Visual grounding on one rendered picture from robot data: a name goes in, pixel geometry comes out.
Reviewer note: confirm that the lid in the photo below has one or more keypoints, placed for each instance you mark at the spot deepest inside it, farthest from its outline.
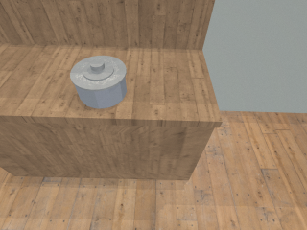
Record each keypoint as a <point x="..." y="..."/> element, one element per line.
<point x="86" y="79"/>

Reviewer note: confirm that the table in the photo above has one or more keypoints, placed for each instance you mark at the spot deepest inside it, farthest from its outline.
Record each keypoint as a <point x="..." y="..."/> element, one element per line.
<point x="157" y="132"/>

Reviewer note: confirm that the pot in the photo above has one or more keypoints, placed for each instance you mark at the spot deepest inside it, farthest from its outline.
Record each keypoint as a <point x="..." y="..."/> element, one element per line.
<point x="105" y="98"/>

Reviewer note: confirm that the knob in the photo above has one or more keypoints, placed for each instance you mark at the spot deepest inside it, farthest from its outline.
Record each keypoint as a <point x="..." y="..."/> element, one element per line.
<point x="97" y="65"/>

